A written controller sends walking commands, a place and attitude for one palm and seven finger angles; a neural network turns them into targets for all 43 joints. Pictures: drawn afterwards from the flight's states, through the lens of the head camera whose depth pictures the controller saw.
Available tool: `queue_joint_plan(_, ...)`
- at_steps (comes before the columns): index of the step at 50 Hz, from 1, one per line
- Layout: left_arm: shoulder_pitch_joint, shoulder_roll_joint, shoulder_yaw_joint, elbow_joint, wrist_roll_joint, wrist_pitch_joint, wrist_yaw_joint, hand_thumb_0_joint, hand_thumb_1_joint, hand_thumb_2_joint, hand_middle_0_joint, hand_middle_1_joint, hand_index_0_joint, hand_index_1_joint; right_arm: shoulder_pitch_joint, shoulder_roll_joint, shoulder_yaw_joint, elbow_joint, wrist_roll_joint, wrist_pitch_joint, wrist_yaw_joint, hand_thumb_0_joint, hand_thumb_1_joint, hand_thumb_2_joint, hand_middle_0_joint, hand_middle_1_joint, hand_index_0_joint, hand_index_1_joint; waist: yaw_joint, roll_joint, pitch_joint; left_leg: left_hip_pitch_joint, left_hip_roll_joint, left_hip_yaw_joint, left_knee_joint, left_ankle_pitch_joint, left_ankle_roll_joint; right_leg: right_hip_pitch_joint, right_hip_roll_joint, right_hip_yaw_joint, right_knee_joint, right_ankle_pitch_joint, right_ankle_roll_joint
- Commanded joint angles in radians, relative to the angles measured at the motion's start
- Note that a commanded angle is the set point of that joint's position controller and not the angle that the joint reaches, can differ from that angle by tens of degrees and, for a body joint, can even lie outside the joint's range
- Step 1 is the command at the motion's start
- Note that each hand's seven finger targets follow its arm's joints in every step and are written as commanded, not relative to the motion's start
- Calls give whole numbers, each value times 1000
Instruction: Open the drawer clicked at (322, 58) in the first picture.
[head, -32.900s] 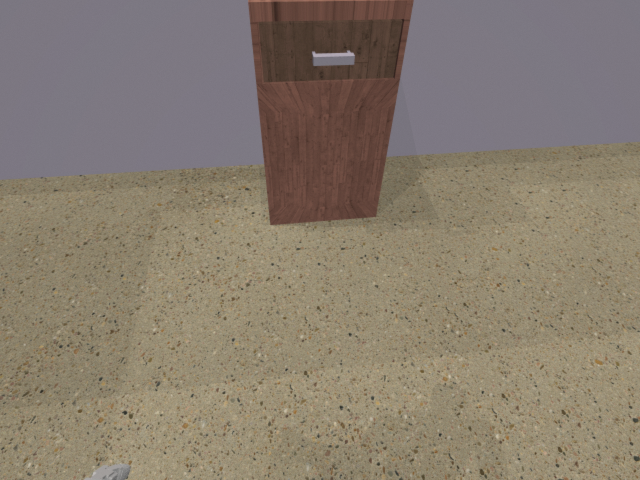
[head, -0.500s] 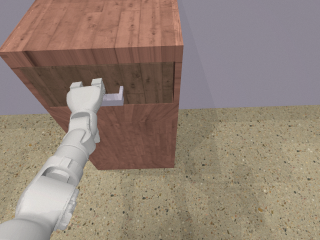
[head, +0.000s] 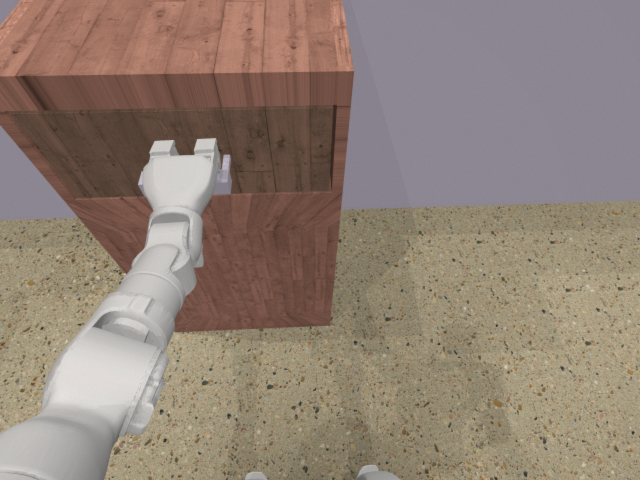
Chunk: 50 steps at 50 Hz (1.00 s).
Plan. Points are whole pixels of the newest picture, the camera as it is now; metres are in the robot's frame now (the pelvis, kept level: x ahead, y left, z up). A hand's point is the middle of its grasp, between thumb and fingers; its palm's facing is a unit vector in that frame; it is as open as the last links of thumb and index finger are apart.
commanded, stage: lower the fingers behind the handle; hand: left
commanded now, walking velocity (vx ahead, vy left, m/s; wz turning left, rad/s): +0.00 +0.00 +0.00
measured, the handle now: (188, 172) +0.56 +0.18 +0.02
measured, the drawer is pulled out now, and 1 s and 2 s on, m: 0.00 0.00 0.00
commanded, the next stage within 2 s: lift the fingers back up to retry in 0.56 s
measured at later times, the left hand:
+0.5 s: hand (189, 204) +0.48 +0.16 +0.03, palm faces +0.06 +0.01 -1.00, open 13.8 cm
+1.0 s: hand (182, 203) +0.48 +0.17 +0.04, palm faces -0.01 -0.02 -1.00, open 13.9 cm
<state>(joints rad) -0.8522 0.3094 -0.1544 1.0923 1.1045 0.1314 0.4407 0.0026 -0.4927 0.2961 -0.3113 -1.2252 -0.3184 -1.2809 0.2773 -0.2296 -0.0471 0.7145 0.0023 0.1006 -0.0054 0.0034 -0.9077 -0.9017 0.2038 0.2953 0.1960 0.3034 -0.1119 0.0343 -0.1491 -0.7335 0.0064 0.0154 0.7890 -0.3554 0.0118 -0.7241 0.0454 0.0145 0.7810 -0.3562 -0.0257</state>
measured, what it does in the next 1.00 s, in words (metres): stands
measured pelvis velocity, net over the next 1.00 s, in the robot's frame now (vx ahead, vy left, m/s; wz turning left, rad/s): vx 0.00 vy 0.02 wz -0.02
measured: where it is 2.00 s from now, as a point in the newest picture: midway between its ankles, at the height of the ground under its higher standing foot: outside the picture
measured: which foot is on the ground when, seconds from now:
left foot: down 0.00-1.00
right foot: down 0.00-1.00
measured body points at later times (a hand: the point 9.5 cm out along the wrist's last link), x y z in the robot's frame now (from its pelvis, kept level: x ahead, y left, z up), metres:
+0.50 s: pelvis -0.02 +0.01 -0.01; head +0.07 +0.01 +0.43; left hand +0.47 +0.16 +0.09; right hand +0.01 -0.26 -0.14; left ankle +0.01 +0.11 -0.70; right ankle +0.00 -0.10 -0.70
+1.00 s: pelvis +0.00 +0.02 +0.00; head +0.08 +0.01 +0.44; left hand +0.48 +0.17 +0.09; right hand +0.02 -0.25 -0.13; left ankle +0.01 +0.11 -0.70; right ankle +0.00 -0.10 -0.70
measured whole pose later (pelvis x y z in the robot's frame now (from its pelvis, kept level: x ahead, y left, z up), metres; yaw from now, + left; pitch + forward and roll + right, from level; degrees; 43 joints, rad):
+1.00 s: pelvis +0.00 +0.02 +0.00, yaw -1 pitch +17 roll -1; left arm -0.84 0.36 -0.14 1.04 1.08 0.06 0.34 0.00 -0.49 0.30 -0.29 -1.22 -0.31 -1.21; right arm 0.35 -0.23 -0.04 0.69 0.01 0.07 -0.03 0.00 -0.91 -0.90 0.21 0.30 0.20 0.30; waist -0.12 0.05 -0.14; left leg -0.74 0.00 0.03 0.81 -0.36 0.03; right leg -0.72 0.04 0.03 0.78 -0.35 0.00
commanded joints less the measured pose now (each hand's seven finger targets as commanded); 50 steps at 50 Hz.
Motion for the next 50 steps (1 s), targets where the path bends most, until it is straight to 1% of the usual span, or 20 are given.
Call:
queue_joint_plan(1,-299,237,51,-10,-8,56,-64,0,-500,300,-300,-1200,-300,-1200,101,-160,-33,-83,3,-11,-26,0,-900,-900,200,300,200,300,-13,-80,-272,131,-39,33,-74,156,32,199,3,4,-129,239,6)
queue_joint_plan(3,-284,243,47,9,-18,34,-94,0,-500,300,-300,-1200,-300,-1200,104,-164,-26,-91,5,-18,-34,0,-900,-900,200,300,200,300,-23,-135,-216,84,-40,30,-73,99,34,182,-2,8,-140,190,14)
queue_joint_plan(4,-282,265,60,6,-18,19,-104,0,-500,300,-300,-1200,-300,-1200,108,-167,-24,-94,4,-22,-39,0,-900,-900,200,300,200,300,-23,-137,-210,68,-38,29,-69,84,36,179,-5,15,-139,175,15)
queue_joint_plan(5,-268,278,73,2,-16,1,-114,0,-500,300,-300,-1200,-300,-1200,113,-169,-26,-96,4,-23,-40,0,-900,-900,200,300,200,300,-14,-133,-223,69,-39,27,-64,92,35,180,-4,13,-131,181,10)
queue_joint_plan(7,-243,236,39,-2,-10,-25,-124,0,-500,300,-300,-1200,-300,-1200,123,-164,-24,-108,4,-30,-42,0,-900,-900,200,300,200,300,-19,-120,-213,58,-37,30,-49,78,36,141,-4,12,-119,162,10)
queue_joint_plan(9,-221,257,58,-18,-6,-47,-125,0,-500,300,-300,-1200,-300,-1200,131,-165,-26,-112,3,-36,-41,0,-900,-900,200,300,200,300,-7,-113,-225,46,-36,30,-33,78,35,129,-3,14,-106,154,8)
queue_joint_plan(13,-265,225,34,-45,-3,-62,-104,0,-500,300,-300,-1200,-300,-1200,151,-162,-34,-111,5,-45,-34,0,-900,-900,200,300,200,300,-21,-90,-230,47,-32,23,-18,65,33,68,3,4,-88,114,4)
queue_joint_plan(19,-337,215,28,-50,5,-20,-56,0,-500,300,-300,-1200,-300,-1200,170,-163,-42,-93,4,-48,-23,0,-900,-900,200,300,200,300,-27,-37,-285,79,-27,15,-8,86,31,30,11,-7,-68,101,-2)
queue_joint_plan(22,-384,247,44,-22,1,14,-48,0,-500,300,-300,-1200,-300,-1200,177,-170,-39,-82,6,-45,-23,0,-900,-900,200,300,200,300,-39,-69,-279,62,-27,8,-12,66,33,31,12,-11,-73,79,2)
queue_joint_plan(26,-392,227,29,-26,-5,35,-61,0,-500,300,-300,-1200,-300,-1200,169,-168,-38,-87,5,-37,-24,0,-900,-900,200,300,200,300,-35,-33,-309,97,-24,7,-21,87,32,34,15,-17,-69,90,-2)
queue_joint_plan(27,-373,233,37,-15,-3,37,-65,0,-500,300,-300,-1200,-300,-1200,167,-168,-36,-90,5,-35,-25,0,-900,-900,200,300,200,300,-27,-34,-306,95,-25,7,-23,89,31,39,15,-18,-68,91,-3)
queue_joint_plan(30,-382,196,9,-4,-13,36,-83,0,-500,300,-300,-1200,-300,-1200,161,-167,-33,-92,5,-35,-27,0,-900,-900,200,300,200,300,-45,-57,-265,88,-23,5,-27,66,32,22,15,-20,-80,74,0)
queue_joint_plan(33,-351,203,14,8,-15,24,-93,0,-500,300,-300,-1200,-300,-1200,159,-167,-28,-102,5,-38,-33,0,-900,-900,200,300,200,300,-37,-82,-254,74,-23,5,-30,45,35,27,14,-20,-81,55,2)
queue_joint_plan(36,-377,264,58,-63,-21,2,-98,0,-500,300,-300,-1200,-300,-1200,157,-166,-28,-116,6,-38,-39,0,-900,-900,200,300,200,300,-16,-59,-317,103,-23,4,-41,66,36,81,12,-14,-81,76,1)
queue_joint_plan(37,-399,255,50,-89,-21,-5,-98,0,-500,300,-300,-1200,-300,-1200,155,-162,-29,-118,7,-40,-39,0,-900,-900,200,300,200,300,-21,-41,-321,122,-21,4,-43,78,36,79,13,-14,-84,85,1)
queue_joint_plan(41,-409,279,76,-159,-19,-34,-89,0,-500,300,-300,-1200,-300,-1200,154,-156,-34,-120,8,-42,-41,0,-900,-900,200,300,200,300,-2,-28,-365,179,-18,1,-57,129,35,122,16,-14,-94,124,-2)
queue_joint_plan(45,-443,261,73,-221,-27,-55,-72,0,-500,300,-300,-1200,-300,-1200,141,-152,-39,-117,11,-48,-39,0,-900,-900,200,300,200,300,-4,-14,-349,229,-16,-3,-78,155,33,130,20,-18,-116,135,-5)
queue_joint_plan(47,-450,300,104,-239,-20,-61,-59,0,-500,300,-300,-1200,-300,-1200,143,-156,-42,-107,11,-50,-39,0,-900,-900,200,300,200,300,4,-1,-351,253,-14,-6,-87,184,32,140,22,-20,-118,156,-8)
queue_joint_plan(48,-458,277,82,-251,-19,-60,-57,0,-500,300,-300,-1200,-300,-1200,139,-153,-41,-109,9,-51,-38,0,-900,-900,200,300,200,300,1,4,-356,264,-17,-3,-88,198,32,150,22,-20,-122,167,-7)
queue_joint_plan(50,-487,303,107,-302,-20,-69,-52,0,-500,300,-300,-1200,-300,-1200,134,-155,-48,-103,9,-54,-37,0,-900,-900,200,300,200,300,5,17,-392,306,-16,-6,-91,249,29,178,22,-20,-123,208,-11)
